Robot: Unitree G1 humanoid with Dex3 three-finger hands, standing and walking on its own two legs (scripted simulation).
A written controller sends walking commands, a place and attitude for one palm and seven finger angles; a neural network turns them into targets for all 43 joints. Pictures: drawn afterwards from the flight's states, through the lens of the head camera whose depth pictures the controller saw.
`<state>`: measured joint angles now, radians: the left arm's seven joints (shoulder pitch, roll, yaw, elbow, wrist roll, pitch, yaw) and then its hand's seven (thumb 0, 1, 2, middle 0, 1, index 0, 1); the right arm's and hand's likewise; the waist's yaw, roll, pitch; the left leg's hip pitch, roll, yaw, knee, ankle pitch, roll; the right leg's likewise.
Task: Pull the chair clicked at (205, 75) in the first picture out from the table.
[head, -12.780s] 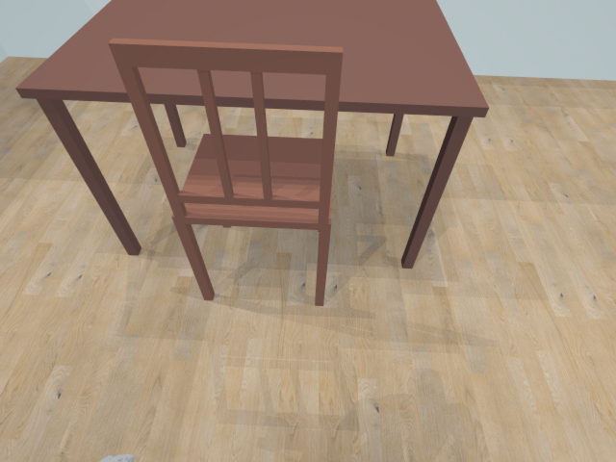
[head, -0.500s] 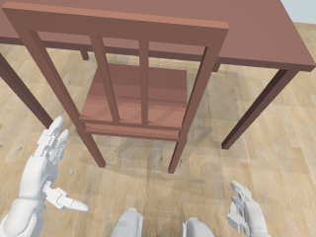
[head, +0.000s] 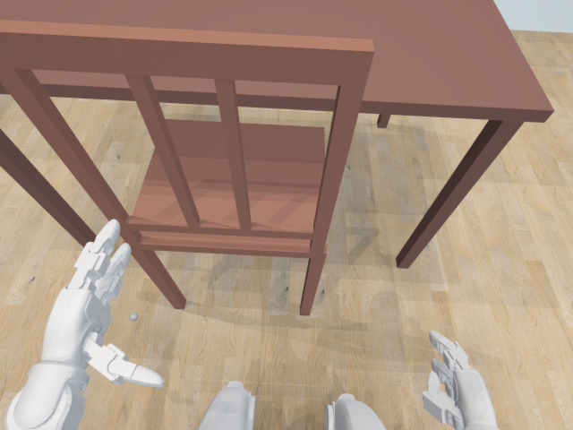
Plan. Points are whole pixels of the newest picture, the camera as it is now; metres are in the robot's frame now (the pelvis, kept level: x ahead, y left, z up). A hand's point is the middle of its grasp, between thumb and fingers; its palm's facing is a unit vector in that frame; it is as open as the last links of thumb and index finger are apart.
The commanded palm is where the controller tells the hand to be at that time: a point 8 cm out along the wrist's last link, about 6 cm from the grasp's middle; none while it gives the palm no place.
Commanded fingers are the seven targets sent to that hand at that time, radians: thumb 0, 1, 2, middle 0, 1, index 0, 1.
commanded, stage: raise the hand toward the chair's back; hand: left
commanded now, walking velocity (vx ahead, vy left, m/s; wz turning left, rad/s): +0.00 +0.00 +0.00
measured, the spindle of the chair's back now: (172, 166) +0.48 +0.21 +0.04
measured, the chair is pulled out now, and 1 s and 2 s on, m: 0.00 0.00 0.00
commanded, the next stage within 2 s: aim the fingers beside a spindle in 0.02 s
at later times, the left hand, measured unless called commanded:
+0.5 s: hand (140, 306) +0.26 +0.20 +0.04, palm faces +0.01 -1.00 -0.06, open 16.9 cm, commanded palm +0.24 +0.25 +0.04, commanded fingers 0.00 -0.50 0.30 -0.06 -0.08 -0.06 -0.08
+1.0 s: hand (162, 287) +0.30 +0.19 +0.01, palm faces -0.03 -1.00 -0.04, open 16.9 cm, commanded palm +0.28 +0.25 +0.02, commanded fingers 0.00 -0.50 0.30 -0.06 -0.08 -0.06 -0.08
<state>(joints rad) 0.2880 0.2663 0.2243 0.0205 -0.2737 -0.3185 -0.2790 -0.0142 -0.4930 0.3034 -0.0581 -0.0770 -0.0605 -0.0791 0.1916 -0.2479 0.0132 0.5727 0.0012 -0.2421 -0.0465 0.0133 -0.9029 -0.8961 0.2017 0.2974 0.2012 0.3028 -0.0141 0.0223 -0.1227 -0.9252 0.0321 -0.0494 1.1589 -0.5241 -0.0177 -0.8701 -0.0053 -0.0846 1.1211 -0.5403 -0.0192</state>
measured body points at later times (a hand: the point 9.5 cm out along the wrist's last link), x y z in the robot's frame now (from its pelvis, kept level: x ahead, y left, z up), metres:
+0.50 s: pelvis -0.01 +0.00 -0.01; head +0.08 +0.00 +0.43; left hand +0.25 +0.25 +0.04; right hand +0.17 -0.24 -0.09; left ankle +0.02 +0.13 -0.65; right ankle +0.00 -0.11 -0.65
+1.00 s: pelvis -0.01 +0.01 -0.02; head +0.09 +0.02 +0.42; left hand +0.29 +0.24 +0.01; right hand +0.16 -0.23 -0.11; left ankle +0.02 +0.13 -0.65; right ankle +0.00 -0.11 -0.65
